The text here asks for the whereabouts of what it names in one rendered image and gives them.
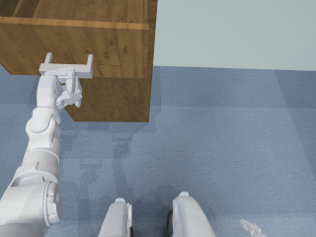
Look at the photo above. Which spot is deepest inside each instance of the handle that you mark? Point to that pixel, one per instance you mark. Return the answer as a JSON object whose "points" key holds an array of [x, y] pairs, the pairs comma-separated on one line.
{"points": [[84, 71]]}

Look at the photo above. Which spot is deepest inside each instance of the robot right shin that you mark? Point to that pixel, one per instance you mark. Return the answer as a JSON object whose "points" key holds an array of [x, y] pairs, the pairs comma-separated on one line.
{"points": [[177, 227]]}

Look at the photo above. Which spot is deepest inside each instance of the right robot thigh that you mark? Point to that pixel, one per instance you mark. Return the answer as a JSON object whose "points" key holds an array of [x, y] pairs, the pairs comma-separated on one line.
{"points": [[193, 220]]}

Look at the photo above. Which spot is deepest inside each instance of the cabinet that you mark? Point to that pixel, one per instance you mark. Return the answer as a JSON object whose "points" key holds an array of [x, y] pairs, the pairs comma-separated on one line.
{"points": [[111, 99]]}

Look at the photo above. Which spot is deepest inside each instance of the robot right hand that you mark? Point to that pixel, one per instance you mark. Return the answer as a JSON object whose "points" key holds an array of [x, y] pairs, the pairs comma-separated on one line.
{"points": [[251, 228]]}

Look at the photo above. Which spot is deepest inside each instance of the robot left hand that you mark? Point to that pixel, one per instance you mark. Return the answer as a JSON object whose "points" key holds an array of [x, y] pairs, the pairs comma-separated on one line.
{"points": [[49, 89]]}

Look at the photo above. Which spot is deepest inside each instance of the robot left upper arm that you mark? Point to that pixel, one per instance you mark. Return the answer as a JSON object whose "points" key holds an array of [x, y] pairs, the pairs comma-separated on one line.
{"points": [[29, 210]]}

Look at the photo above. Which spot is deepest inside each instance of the drawer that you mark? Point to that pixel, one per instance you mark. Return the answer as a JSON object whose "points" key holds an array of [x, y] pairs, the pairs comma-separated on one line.
{"points": [[116, 32]]}

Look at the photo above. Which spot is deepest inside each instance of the left robot forearm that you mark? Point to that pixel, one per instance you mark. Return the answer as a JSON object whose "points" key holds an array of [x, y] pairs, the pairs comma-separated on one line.
{"points": [[41, 159]]}

